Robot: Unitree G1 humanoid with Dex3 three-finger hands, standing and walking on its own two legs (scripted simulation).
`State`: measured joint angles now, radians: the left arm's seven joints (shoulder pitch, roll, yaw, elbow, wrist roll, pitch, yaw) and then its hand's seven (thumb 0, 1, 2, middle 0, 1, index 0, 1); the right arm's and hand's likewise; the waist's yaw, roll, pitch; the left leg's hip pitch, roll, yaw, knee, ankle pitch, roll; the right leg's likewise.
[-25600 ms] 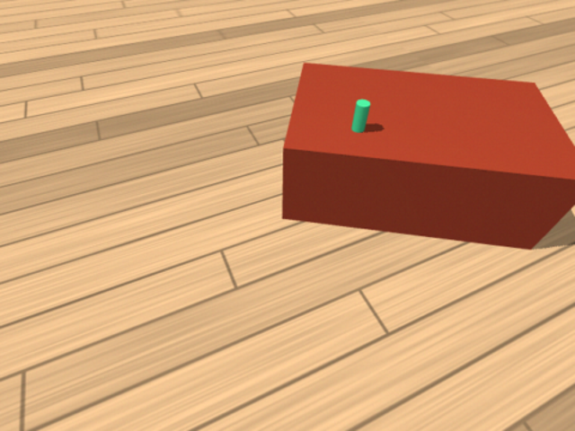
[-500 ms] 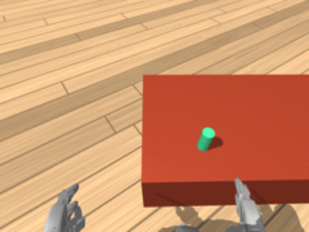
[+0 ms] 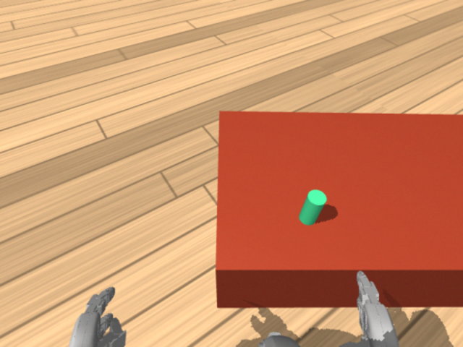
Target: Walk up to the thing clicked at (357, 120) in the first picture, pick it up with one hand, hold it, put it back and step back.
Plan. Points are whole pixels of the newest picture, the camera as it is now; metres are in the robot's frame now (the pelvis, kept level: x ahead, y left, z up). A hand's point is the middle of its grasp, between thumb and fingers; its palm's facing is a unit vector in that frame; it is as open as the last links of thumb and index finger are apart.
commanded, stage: home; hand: right
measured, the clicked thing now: (312, 208) +0.52 -0.25 -0.24
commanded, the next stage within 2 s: stand in 0.28 s
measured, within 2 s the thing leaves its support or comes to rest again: neither
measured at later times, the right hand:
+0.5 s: hand out of the picture +0.13 -0.22 -0.10, palm faces -0.07 +0.92 -0.37, open 17.0 cm
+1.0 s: hand out of the picture +0.06 -0.26 -0.10, palm faces -0.04 +0.94 -0.35, open 7.7 cm
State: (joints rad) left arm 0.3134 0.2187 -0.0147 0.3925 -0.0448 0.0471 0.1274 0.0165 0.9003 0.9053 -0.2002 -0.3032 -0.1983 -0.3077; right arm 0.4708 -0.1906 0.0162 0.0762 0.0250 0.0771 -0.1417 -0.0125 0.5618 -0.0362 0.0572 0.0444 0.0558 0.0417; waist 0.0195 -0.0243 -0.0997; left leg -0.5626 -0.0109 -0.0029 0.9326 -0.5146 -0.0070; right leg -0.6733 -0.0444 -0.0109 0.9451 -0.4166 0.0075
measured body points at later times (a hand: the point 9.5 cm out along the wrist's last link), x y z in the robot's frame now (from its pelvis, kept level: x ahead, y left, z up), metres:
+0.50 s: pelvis +0.00 +0.00 +0.01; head +0.03 +0.01 +0.46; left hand +0.15 +0.27 -0.09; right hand +0.14 -0.27 -0.07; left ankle -0.03 +0.13 -0.69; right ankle +0.03 -0.12 -0.69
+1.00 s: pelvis +0.00 -0.01 +0.05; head +0.00 -0.01 +0.50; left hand +0.07 +0.27 -0.09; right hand +0.06 -0.30 -0.08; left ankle -0.03 +0.13 -0.69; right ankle +0.03 -0.12 -0.69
